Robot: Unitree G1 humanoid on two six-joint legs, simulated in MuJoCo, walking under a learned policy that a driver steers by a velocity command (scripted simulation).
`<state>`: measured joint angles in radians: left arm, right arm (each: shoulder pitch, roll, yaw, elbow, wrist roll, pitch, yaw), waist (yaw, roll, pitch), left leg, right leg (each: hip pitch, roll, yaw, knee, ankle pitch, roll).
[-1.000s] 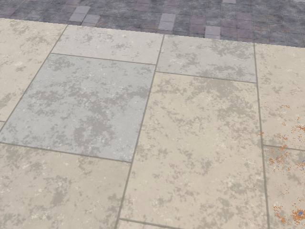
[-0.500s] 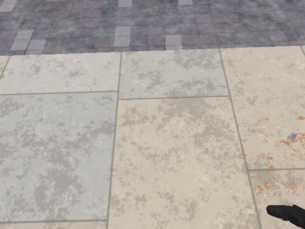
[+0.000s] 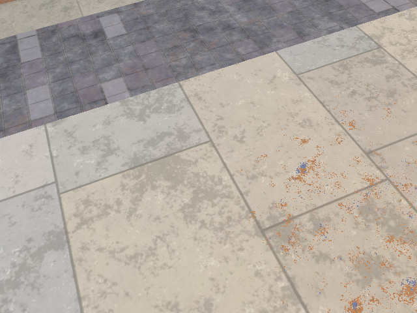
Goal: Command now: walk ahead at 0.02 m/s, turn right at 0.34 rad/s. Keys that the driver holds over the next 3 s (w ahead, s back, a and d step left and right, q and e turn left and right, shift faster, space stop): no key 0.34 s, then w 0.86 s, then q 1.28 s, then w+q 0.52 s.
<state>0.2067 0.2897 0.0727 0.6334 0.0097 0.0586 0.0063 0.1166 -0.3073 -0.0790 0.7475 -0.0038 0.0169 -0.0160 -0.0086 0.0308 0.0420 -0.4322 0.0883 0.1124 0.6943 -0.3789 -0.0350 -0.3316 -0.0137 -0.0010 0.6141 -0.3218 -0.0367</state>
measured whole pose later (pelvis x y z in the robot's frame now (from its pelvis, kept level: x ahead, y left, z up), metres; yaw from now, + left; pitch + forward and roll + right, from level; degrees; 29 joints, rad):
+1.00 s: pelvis +0.22 +0.03 -0.01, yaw -2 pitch +2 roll +0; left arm 0.49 0.28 0.06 0.86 -0.01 -0.05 0.01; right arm -0.01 -0.26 -0.03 0.67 0.02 -0.09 0.05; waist 0.08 0.01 0.02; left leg -0.51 0.00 0.04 0.55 -0.08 0.08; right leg 0.08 -0.03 0.01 0.42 -0.49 0.01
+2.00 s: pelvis +0.49 +0.06 +0.01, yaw +22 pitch +1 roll -3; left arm 0.08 0.31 0.09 0.78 0.01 0.02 0.03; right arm 0.24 -0.30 -0.07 0.65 -0.02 0.04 -0.01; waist -0.01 -0.03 0.04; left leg -0.34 0.00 -0.02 0.59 -0.28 0.05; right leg -0.53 -0.04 -0.03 0.99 -0.46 0.05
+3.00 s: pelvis +0.53 +0.18 +0.02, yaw +57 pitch +2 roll -2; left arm 0.17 0.33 0.07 0.73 0.01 -0.10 -0.03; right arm 0.39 -0.27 -0.04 0.63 0.01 -0.04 0.01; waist -0.02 -0.04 0.01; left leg -0.16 -0.04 -0.05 0.40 -0.27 0.07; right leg -0.57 -0.06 0.01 1.03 -0.24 0.01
